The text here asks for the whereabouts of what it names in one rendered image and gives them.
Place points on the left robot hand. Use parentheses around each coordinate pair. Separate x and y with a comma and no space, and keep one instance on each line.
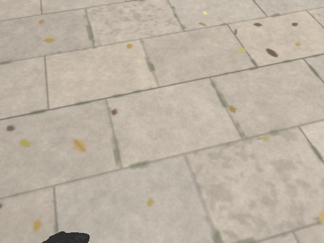
(73,237)

